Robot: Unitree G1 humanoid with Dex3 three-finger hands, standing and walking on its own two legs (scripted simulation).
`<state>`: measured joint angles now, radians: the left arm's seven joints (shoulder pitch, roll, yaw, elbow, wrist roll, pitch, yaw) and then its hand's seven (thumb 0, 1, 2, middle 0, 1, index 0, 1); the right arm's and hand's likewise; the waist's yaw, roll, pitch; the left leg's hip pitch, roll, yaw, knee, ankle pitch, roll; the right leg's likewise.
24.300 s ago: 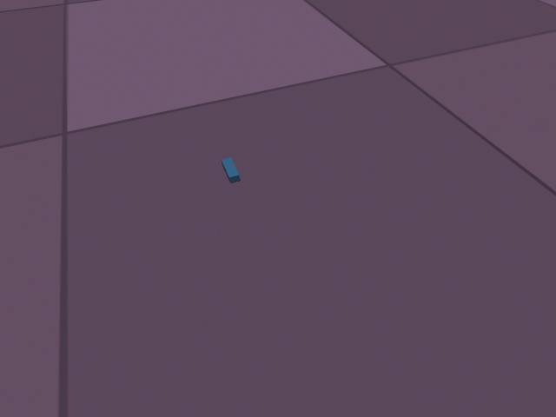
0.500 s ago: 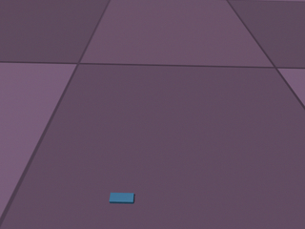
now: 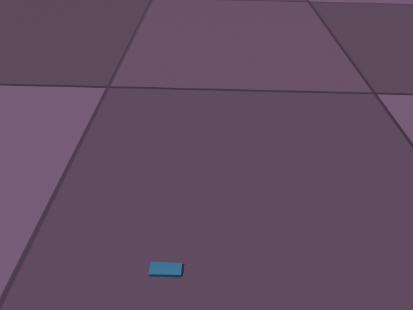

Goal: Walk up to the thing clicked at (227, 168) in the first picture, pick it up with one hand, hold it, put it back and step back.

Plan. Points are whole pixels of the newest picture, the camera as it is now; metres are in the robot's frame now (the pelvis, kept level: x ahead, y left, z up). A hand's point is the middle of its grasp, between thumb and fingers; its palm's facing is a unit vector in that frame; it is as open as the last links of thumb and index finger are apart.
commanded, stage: stand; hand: left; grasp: from above
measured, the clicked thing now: (166, 269) +0.42 +0.20 -0.77
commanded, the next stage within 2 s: rise first in 0.78 s
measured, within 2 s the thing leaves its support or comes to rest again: neither
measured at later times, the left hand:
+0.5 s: hand out of the picture +0.07 +0.25 -0.16, palm faces -0.04 -0.94 -0.33, open 7.4 cm
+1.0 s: hand out of the picture +0.10 +0.25 -0.16, palm faces +0.04 -0.95 -0.32, open 7.7 cm
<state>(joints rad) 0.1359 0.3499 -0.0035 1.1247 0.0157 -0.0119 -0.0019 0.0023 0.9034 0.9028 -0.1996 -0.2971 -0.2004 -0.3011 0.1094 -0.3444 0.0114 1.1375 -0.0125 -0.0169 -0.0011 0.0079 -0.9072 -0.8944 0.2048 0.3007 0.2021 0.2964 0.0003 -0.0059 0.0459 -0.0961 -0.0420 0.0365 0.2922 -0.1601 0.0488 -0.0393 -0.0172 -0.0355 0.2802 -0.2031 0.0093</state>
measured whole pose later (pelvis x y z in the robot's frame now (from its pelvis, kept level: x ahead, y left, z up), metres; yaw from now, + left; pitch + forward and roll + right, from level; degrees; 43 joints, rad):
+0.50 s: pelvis +0.00 +0.00 +0.00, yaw +0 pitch -2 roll +0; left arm 0.13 0.35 -0.01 1.12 0.02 -0.01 0.00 0.00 0.90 0.90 -0.20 -0.30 -0.20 -0.30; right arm 0.11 -0.35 0.01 1.14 -0.01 -0.02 0.00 0.01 -0.91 -0.89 0.20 0.30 0.20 0.30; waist 0.00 -0.01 0.05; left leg -0.10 -0.04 0.03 0.30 -0.17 0.05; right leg -0.04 -0.01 -0.04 0.27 -0.20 0.01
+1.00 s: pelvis -0.01 +0.00 -0.01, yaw +1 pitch +3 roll +0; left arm 0.05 0.33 0.05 1.07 -0.01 -0.04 0.01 0.01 0.80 0.91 -0.21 -0.37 -0.20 -0.39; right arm 0.17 -0.32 0.02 0.93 0.05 -0.04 -0.03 0.01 -0.91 -0.89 0.20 0.30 0.20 0.30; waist 0.00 -0.01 0.05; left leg -0.27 -0.04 0.03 0.43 -0.21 0.05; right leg -0.21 -0.02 -0.05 0.41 -0.25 0.00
